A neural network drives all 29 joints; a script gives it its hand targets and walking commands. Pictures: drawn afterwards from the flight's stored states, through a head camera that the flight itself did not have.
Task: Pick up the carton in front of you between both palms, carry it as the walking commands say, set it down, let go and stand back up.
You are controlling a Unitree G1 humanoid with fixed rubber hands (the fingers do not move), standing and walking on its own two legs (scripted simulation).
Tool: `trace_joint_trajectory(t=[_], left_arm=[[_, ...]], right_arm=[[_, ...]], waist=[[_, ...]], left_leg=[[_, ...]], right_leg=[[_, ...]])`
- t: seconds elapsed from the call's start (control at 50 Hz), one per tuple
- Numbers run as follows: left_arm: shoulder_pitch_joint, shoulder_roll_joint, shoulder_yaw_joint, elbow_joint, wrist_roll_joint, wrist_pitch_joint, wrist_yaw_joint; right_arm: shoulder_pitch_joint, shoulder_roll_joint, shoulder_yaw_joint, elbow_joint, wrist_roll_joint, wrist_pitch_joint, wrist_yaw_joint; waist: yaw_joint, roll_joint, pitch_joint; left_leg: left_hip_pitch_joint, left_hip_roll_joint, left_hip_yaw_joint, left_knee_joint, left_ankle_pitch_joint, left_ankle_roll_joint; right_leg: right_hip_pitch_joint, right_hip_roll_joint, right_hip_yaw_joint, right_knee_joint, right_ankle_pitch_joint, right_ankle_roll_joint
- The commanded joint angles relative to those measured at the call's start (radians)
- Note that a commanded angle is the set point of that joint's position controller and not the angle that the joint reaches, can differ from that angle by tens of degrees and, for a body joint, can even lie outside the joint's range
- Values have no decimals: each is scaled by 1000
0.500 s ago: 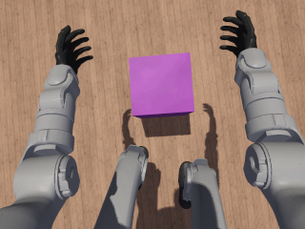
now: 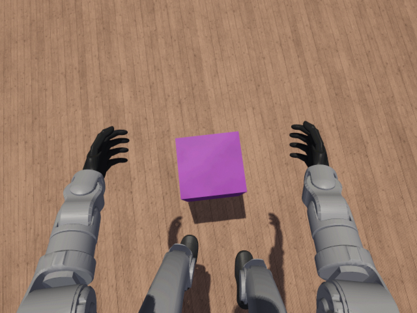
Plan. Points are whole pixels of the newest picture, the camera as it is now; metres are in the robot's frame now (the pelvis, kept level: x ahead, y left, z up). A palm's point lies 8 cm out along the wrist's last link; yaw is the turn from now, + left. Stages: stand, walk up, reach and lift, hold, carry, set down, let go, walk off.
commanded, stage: let go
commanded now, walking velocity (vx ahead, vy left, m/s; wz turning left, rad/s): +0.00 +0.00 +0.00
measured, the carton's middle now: (210, 170) +0.45 +0.06 -0.57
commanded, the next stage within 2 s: stand in 1.06 s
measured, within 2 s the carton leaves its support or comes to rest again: neither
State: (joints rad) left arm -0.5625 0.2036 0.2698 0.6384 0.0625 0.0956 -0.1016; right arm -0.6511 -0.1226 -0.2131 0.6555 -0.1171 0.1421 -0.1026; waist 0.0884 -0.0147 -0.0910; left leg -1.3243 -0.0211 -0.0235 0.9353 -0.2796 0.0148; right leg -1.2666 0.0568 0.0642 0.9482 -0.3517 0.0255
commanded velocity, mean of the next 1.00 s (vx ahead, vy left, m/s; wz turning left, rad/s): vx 0.00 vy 0.00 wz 0.00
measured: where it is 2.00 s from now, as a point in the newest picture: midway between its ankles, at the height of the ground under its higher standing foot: (214, 280)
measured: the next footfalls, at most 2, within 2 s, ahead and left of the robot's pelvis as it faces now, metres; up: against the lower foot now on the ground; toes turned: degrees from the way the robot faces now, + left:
none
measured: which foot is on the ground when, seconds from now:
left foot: down 0.00-1.00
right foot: down 0.00-1.00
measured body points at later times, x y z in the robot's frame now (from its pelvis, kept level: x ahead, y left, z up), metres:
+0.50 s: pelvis +0.06 -0.01 +0.08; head +0.14 -0.02 +0.52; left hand +0.23 +0.23 +0.00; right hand +0.29 -0.22 -0.01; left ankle +0.06 +0.11 -0.66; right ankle +0.03 -0.13 -0.66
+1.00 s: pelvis +0.06 -0.02 +0.08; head +0.07 -0.02 +0.53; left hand +0.23 +0.23 +0.01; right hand +0.24 -0.25 +0.01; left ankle +0.06 +0.10 -0.66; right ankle +0.03 -0.13 -0.66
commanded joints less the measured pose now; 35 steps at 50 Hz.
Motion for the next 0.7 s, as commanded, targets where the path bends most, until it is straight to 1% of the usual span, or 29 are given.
trace_joint_trajectory(t=[0.0,0.08,0.18,0.26,0.32,0.36,0.44,0.52,0.58,0.62,0.68], left_arm=[[17,131,-25,-149,-15,-32,-13],[178,104,-79,-154,-50,-55,-13],[382,79,-128,-180,-80,-87,4],[533,80,-160,-226,-88,-109,20],[632,84,-184,-268,-93,-120,30],[678,86,-200,-286,-100,-124,34],[732,91,-219,-297,-104,-118,32],[757,101,-215,-301,-94,-94,28],[758,111,-203,-296,-76,-66,26],[758,117,-195,-293,-63,-45,25],[761,121,-187,-292,-48,-16,26]], right_arm=[[-43,-72,13,-182,10,-42,-3],[125,-78,33,-173,29,-74,25],[335,-92,53,-148,46,-116,55],[479,-109,66,-158,56,-145,75],[576,-125,76,-179,64,-162,89],[631,-134,84,-194,70,-171,96],[727,-138,109,-220,83,-171,108],[794,-146,133,-258,97,-148,126],[812,-151,147,-282,111,-121,140],[820,-152,155,-294,118,-100,149],[826,-153,162,-309,124,-73,160]], waist=[[29,14,-753],[9,30,-632],[-11,55,-529],[-18,70,-441],[-23,68,-362],[-32,47,-298],[-56,-13,-164],[-76,-49,-52],[-81,-49,26],[-80,-36,70],[-76,-12,116]], left_leg=[[813,-7,11,-83,434,-29],[933,9,-23,-148,449,-35],[1091,20,-58,-208,556,-46],[1174,21,-66,-269,607,-48],[1216,15,-56,-333,605,-50],[1218,8,-43,-377,563,-49],[1201,-8,-10,-459,423,-43],[1221,-24,6,-509,324,-36],[1237,-33,15,-527,252,-33],[1254,-39,22,-530,217,-32],[1283,-45,28,-527,202,-32]], right_leg=[[321,30,-72,-146,212,14],[349,24,-73,-212,169,1],[417,20,-64,-285,173,-9],[535,14,-54,-349,204,-16],[660,9,-47,-409,242,-21],[755,3,-42,-448,274,-21],[928,-15,-34,-519,314,-13],[1022,-33,-25,-572,323,-4],[1048,-44,-22,-600,294,-2],[1049,-51,-22,-615,266,-4],[1048,-58,-21,-630,248,-8]])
